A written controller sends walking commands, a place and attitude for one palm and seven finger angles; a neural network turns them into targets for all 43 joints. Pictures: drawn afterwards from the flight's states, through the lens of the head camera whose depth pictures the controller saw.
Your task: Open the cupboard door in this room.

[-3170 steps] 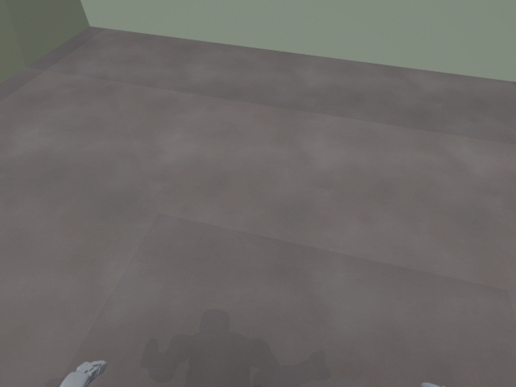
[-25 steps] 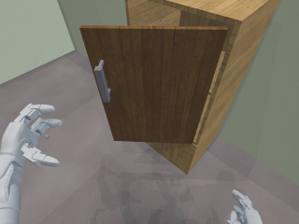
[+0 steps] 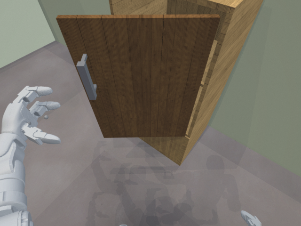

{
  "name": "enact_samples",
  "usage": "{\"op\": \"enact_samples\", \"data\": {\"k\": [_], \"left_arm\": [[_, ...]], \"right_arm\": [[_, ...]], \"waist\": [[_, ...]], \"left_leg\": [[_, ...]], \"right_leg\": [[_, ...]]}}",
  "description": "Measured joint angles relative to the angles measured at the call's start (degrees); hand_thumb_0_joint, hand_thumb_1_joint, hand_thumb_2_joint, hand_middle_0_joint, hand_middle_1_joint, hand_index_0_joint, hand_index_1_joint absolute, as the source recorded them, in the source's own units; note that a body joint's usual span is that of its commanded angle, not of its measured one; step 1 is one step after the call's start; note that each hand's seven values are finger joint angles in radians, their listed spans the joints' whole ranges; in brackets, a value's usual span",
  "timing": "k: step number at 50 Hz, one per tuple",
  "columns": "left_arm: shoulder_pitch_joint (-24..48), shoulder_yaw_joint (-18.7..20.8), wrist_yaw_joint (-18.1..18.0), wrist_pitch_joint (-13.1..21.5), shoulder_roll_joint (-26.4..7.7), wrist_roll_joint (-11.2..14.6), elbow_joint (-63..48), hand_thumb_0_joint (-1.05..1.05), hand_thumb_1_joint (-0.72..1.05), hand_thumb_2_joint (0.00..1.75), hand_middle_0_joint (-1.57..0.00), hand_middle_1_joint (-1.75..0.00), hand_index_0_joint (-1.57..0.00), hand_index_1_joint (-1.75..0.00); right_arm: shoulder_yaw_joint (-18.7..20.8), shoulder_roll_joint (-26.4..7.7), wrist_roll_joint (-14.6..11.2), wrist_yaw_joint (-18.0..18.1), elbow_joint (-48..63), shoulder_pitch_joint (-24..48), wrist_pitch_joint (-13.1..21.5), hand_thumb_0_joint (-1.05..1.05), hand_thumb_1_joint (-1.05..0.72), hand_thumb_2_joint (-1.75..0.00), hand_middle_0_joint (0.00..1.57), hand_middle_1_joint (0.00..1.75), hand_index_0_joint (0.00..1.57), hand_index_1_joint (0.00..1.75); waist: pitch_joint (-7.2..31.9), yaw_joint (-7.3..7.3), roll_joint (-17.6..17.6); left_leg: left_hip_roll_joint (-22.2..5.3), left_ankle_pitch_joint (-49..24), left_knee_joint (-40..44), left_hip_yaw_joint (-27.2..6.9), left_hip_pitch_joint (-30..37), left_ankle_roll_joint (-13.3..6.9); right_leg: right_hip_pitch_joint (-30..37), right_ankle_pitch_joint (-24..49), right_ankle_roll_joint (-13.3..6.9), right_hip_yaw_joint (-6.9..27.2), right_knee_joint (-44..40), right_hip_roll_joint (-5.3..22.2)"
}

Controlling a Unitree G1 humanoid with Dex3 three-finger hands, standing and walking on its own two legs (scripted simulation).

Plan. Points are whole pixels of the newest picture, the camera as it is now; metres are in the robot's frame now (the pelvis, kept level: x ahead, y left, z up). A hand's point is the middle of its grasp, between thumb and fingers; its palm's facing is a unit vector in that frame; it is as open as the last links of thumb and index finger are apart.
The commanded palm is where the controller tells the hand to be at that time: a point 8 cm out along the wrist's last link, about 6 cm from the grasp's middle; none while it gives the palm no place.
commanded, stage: move the hooked fingers beside the handle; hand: left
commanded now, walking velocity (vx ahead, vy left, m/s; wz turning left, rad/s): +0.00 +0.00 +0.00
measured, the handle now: (88, 77) +0.52 +0.20 +0.09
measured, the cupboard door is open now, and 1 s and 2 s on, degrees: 38 38 38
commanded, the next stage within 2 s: slide the fingers in behind the handle in 1.84 s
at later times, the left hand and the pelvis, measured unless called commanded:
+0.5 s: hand (55, 103) +0.41 +0.27 +0.10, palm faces +0.06 -1.00 +0.00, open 14.0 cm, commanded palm +0.38 +0.32 +0.10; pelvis +0.00 +0.02 +0.00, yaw +0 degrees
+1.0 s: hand (70, 83) +0.48 +0.25 +0.10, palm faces +0.06 -1.00 +0.00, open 13.9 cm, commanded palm +0.46 +0.30 +0.09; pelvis +0.00 +0.01 -0.01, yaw -1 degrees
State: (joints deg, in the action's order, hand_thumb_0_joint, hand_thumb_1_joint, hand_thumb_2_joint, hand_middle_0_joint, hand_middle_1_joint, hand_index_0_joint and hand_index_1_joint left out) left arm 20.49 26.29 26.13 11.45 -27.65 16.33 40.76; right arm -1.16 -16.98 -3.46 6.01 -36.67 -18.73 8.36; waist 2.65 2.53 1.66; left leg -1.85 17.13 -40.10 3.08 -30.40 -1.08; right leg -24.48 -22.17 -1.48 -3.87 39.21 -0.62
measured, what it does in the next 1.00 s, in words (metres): stands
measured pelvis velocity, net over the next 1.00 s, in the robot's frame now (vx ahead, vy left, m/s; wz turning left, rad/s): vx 0.00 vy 0.01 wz -0.02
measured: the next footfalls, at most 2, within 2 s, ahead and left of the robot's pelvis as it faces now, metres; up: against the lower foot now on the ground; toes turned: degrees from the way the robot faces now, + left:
none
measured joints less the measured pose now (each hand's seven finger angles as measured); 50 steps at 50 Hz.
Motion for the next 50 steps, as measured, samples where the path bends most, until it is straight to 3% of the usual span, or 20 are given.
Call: {"op": "enact_samples", "data": {"k": [23, 38, 50], "left_arm": [[10.0, -4.4, -6.1, 2.0, 2.4, -3.7, 6.0, -0.01, -0.5, 0.3, -0.3, -1.2, -0.3, -1.2], [22.7, -4.4, -7.3, 5.0, -1.5, -6.1, 20.2, -0.01, -0.5, 0.3, -0.3, -1.2, -0.3, -1.2], [28.2, 0.0, -7.4, 6.8, -6.8, -8.5, 26.3, -0.01, -0.5, 0.3, -0.3, -1.2, -0.31, -1.21]], "right_arm": [[-0.6, 1.5, 1.0, -1.4, 0.3, 0.4, -3.9, 0.01, -0.9, -0.9, 0.2, 0.3, 0.21, 0.3], [-0.8, 0.7, 1.6, -2.0, -1.7, -1.5, -6.6, 0.0, -0.9, -0.9, 0.2, 0.3, 0.21, 0.3], [-0.3, 0.2, 2.1, -2.5, -2.0, -4.7, -9.1, 0.0, -0.9, -0.9, 0.2, 0.3, 0.21, 0.3]], "waist": [[0.5, 0.59, -0.5], [0.3, 3.08, -0.7], [0.9, 6.07, -0.8]], "left_leg": [[1.1, 0.6, -1.7, 0.2, -2.5, -1.7], [0.7, 0.8, -4.3, -0.2, -7.5, -1.6], [-0.8, 1.9, -6.3, 0.0, -11.6, -0.8]], "right_leg": [[-1.7, 0.2, 1.7, 0.2, 0.4, 1.2], [-6.7, -0.2, 1.4, -0.2, 3.1, 0.8], [-11.0, -0.9, 0.6, 0.3, 4.8, -0.6]]}}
